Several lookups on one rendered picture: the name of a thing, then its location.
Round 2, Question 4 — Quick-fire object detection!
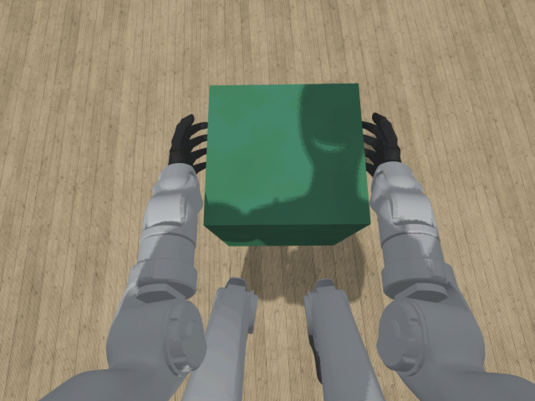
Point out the left robot hand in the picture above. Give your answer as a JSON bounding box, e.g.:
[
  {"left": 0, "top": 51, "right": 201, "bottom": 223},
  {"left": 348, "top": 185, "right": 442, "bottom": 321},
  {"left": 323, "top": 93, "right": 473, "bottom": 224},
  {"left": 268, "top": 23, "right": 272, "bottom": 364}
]
[{"left": 168, "top": 114, "right": 208, "bottom": 174}]

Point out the right robot forearm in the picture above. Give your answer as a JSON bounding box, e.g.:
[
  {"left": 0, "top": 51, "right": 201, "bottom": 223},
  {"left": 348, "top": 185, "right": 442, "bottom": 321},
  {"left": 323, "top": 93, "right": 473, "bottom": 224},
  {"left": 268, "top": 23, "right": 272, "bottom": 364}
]
[{"left": 369, "top": 161, "right": 486, "bottom": 362}]

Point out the right robot hand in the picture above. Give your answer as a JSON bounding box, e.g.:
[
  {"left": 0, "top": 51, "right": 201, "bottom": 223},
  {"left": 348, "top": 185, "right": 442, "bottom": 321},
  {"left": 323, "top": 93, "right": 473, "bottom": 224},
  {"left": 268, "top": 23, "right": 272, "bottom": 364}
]
[{"left": 362, "top": 113, "right": 401, "bottom": 177}]

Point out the robot thigh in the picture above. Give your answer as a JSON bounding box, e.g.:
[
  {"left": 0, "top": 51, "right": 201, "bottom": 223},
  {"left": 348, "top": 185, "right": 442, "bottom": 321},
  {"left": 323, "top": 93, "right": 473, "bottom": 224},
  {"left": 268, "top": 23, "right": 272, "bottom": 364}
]
[
  {"left": 303, "top": 286, "right": 385, "bottom": 401},
  {"left": 181, "top": 284, "right": 258, "bottom": 401}
]

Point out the robot left thigh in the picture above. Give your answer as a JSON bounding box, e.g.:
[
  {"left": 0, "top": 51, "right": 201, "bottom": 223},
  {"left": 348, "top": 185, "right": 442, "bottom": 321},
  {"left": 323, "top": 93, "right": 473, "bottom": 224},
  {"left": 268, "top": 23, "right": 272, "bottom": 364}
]
[{"left": 181, "top": 284, "right": 258, "bottom": 401}]

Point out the robot left upper arm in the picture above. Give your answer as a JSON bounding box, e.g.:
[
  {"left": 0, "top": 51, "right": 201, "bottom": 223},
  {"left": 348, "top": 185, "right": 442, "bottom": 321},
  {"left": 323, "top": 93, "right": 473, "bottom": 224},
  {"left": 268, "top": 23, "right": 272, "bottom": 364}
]
[{"left": 39, "top": 298, "right": 207, "bottom": 401}]

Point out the left robot forearm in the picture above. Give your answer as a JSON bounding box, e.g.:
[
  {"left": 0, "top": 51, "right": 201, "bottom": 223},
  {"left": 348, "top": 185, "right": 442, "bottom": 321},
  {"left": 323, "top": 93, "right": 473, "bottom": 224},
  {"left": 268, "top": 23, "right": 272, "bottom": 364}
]
[{"left": 106, "top": 163, "right": 203, "bottom": 364}]

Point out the robot right thigh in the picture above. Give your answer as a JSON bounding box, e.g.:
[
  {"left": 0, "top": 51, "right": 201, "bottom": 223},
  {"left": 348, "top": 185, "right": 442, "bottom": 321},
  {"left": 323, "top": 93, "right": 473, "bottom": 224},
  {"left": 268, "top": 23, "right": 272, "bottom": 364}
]
[{"left": 303, "top": 286, "right": 385, "bottom": 401}]

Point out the robot right upper arm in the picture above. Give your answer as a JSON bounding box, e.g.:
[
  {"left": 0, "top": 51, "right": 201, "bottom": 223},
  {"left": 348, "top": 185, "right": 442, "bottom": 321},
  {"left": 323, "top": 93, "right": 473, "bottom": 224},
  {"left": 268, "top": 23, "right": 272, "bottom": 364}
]
[{"left": 376, "top": 297, "right": 535, "bottom": 401}]

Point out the carton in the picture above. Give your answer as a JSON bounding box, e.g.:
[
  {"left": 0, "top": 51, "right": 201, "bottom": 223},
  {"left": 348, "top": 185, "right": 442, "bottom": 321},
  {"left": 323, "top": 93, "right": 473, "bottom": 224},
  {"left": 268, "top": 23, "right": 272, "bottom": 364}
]
[{"left": 203, "top": 84, "right": 371, "bottom": 246}]

